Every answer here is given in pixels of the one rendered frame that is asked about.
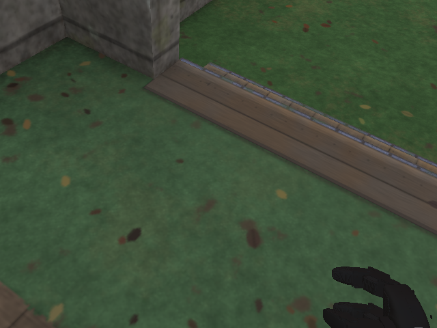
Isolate right robot hand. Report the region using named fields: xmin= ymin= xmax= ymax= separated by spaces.
xmin=323 ymin=266 xmax=432 ymax=328

